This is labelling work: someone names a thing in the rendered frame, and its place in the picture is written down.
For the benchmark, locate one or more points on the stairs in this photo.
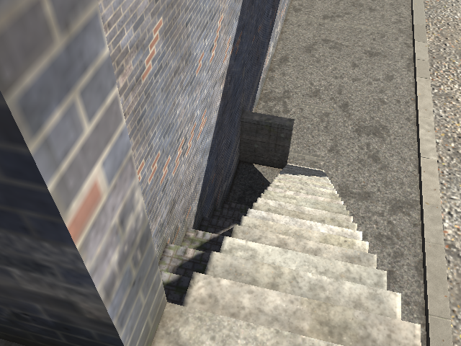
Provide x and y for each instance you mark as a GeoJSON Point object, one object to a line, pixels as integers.
{"type": "Point", "coordinates": [297, 263]}

